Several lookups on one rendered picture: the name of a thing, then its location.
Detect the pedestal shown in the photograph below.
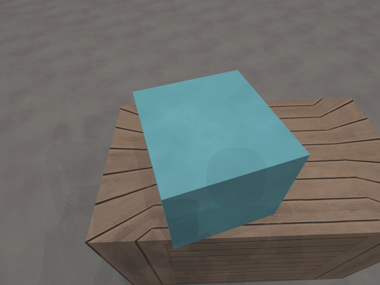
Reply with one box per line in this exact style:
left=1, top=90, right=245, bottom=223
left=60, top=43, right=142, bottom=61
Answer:
left=85, top=98, right=380, bottom=285

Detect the carton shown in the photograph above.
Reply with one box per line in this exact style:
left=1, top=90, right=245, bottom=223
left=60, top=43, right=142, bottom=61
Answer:
left=133, top=70, right=310, bottom=249

